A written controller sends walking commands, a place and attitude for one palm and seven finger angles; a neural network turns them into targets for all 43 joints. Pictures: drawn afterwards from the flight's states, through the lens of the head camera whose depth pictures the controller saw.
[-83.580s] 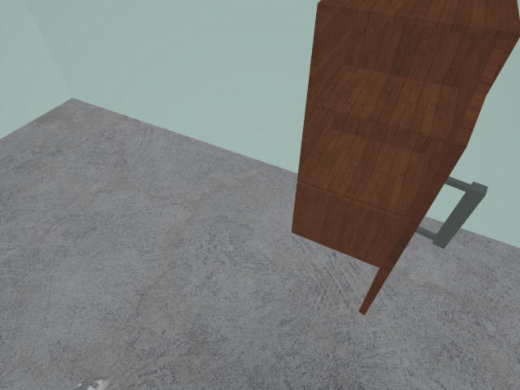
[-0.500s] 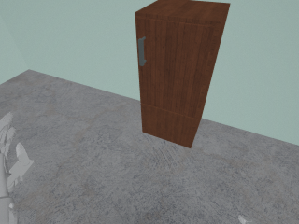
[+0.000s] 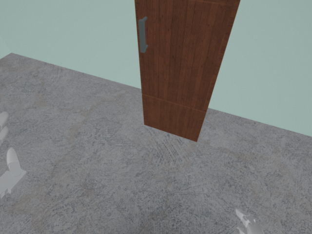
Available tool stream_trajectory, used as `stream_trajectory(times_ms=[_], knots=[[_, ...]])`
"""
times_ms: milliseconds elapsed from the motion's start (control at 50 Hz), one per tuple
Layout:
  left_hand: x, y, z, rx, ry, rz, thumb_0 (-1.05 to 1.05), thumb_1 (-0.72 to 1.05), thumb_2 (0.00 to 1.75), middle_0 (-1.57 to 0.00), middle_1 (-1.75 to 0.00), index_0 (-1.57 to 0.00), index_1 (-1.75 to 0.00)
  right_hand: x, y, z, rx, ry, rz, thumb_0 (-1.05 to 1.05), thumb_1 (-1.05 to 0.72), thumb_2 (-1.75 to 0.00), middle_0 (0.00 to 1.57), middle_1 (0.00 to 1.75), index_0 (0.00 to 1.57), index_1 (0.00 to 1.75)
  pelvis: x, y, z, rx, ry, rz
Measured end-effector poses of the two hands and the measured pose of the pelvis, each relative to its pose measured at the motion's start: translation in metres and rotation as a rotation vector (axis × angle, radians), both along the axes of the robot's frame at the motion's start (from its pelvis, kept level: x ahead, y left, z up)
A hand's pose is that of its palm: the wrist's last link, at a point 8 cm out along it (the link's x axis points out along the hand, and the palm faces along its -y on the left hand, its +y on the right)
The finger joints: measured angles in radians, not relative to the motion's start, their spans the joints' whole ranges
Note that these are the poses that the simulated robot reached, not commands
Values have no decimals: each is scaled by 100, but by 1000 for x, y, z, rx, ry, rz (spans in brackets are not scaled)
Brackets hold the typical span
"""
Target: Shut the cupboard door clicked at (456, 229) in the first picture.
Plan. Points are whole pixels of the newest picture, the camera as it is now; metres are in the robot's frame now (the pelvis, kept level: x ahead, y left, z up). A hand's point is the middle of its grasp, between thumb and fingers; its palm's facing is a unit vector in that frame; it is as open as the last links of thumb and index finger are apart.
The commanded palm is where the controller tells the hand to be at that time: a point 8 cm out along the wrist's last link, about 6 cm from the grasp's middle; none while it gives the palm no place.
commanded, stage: stop stepping back and stand still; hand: left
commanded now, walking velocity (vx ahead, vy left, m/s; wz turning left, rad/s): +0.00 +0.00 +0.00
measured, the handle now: (144, 35) +0.96 +0.13 +0.04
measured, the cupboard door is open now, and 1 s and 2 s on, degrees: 0 0 0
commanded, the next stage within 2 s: let the arm hang, fingers relaxed in 0.32 s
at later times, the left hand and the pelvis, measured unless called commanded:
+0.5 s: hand (34, 184) +0.20 +0.28 +0.07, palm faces +0.25 -0.84 -0.48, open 7.4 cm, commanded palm none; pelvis -0.01 +0.02 +0.00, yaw +0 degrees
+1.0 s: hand out of the picture -0.11 +0.22 -0.16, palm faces +0.03 -0.97 -0.24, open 7.3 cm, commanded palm none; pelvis -0.04 +0.03 +0.01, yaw +0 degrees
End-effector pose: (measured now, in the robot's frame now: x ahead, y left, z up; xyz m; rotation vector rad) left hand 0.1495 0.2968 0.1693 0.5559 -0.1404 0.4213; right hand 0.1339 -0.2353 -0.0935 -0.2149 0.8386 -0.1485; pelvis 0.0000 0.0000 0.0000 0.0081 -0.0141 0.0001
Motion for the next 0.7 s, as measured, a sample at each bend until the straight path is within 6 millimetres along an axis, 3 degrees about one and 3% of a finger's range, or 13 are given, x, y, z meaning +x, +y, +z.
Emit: stream_trajectory(times_ms=[120,220,440,480,520,560,640,700], knots=[[20,5,23,25,-152,-51,2,89,90,-21,-30,-21,-30,27,11,20,-14,-96,1,1,-90,-90,20,30,20,30,4,5,0,15,-6,-11],[28,6,38,81,-143,-80,2,89,90,-21,-30,-21,-30,38,19,30,34,-162,3,1,-90,-90,20,30,20,30,3,6,5,-15,30,-17],[9,16,-2,-17,28,-63,2,89,90,-21,-30,-21,-30,6,12,21,3,-74,-28,1,-90,-90,20,30,20,30,-4,15,6,-22,30,-17],[14,21,-42,-77,169,-59,1,89,90,-21,-30,-20,-30,1,9,11,10,-47,24,1,-90,-90,20,30,20,30,-10,19,3,-26,29,-6],[13,22,-99,-174,395,-34,1,90,90,-20,-30,-20,-30,-7,5,-1,10,-7,42,1,-90,-90,20,30,20,30,-17,25,0,-31,26,-1],[-1,14,-158,-266,634,-15,1,90,90,-20,-30,-20,-30,-18,2,-10,10,33,33,1,-90,-90,20,30,20,30,-23,29,-2,-32,20,1],[-58,-20,-250,-434,1020,-9,1,91,90,-20,-30,-19,-30,-56,4,-19,3,144,2,1,-91,-90,20,30,20,30,-30,30,-2,-24,5,2],[-110,-50,-293,-559,1225,1,2,91,90,-20,-30,-19,-30,-94,9,-22,-7,273,-14,1,-91,-90,20,30,20,29,-34,29,-1,-21,-1,6]])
